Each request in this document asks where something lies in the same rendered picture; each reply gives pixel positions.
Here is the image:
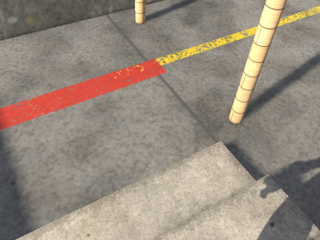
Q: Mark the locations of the stairs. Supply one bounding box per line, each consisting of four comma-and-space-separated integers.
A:
15, 141, 320, 240

